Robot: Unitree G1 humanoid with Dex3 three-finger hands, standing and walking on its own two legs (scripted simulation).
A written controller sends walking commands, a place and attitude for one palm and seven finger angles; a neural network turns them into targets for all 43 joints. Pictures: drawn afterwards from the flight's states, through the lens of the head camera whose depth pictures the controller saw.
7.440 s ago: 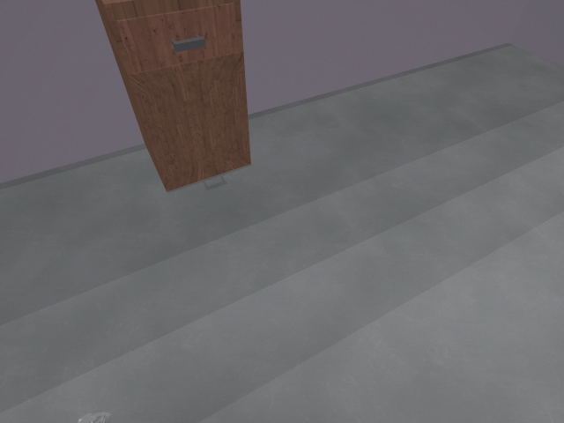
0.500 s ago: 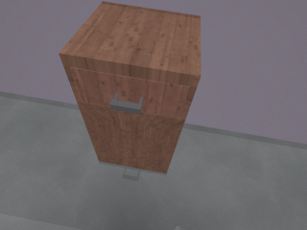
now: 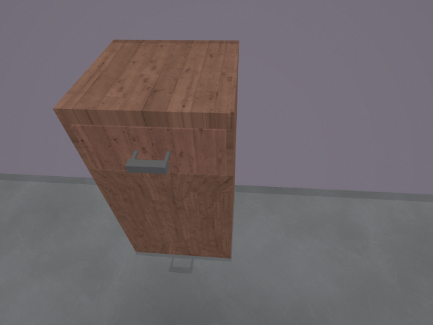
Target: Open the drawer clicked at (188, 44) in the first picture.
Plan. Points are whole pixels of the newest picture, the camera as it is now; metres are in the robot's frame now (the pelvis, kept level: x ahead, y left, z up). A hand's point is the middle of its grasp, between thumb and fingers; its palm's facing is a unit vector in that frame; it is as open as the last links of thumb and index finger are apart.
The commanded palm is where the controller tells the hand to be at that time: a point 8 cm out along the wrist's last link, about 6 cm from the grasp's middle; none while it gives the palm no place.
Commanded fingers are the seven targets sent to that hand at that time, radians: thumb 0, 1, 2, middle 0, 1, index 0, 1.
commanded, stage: come to a stop and stand still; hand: left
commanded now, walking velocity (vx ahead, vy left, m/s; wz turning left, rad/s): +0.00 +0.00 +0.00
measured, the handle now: (149, 160) +0.56 +0.21 -0.06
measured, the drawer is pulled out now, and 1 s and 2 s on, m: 0.00 0.00 0.00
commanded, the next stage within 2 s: look again from close up in 0.84 s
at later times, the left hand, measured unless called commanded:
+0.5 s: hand out of the picture +0.02 +0.16 -0.18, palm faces +0.06 -0.98 -0.16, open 7.4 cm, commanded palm none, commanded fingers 0.00 0.90 0.90 -0.20 -0.30 -0.20 -0.30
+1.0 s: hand out of the picture +0.05 +0.20 -0.17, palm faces +0.00 -0.97 -0.23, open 7.4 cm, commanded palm none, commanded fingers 0.00 0.90 0.90 -0.20 -0.30 -0.20 -0.30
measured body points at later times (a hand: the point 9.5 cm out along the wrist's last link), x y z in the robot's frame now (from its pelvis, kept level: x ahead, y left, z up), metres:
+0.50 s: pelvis +0.04 +0.01 +0.00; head +0.06 +0.00 +0.45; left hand +0.02 +0.21 -0.16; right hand +0.04 -0.21 -0.17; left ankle +0.05 +0.17 -0.74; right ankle -0.04 -0.08 -0.74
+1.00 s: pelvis +0.05 +0.02 +0.00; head +0.08 +0.01 +0.45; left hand +0.06 +0.25 -0.15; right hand +0.07 -0.21 -0.16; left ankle +0.06 +0.17 -0.73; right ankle -0.04 -0.08 -0.74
